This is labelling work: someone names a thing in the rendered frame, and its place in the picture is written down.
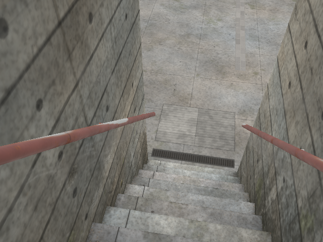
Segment stairs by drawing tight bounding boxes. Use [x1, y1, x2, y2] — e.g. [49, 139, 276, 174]
[86, 159, 272, 242]

